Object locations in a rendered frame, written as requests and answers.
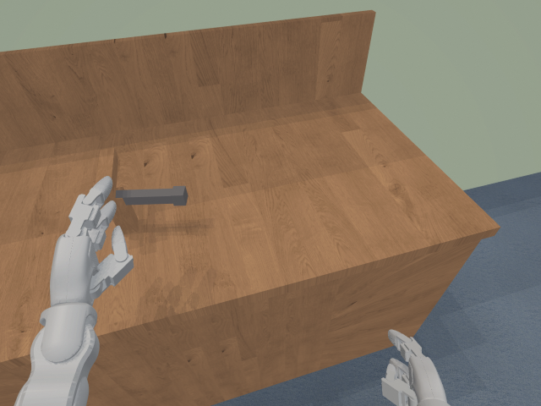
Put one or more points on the counter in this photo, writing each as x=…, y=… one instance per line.
x=312, y=227

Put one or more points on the left robot hand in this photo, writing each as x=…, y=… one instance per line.
x=75, y=259

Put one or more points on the right robot hand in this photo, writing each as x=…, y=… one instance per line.
x=416, y=382

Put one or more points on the tap lever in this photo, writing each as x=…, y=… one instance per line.
x=177, y=196

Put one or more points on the robot left forearm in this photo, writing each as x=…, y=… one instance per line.
x=62, y=355

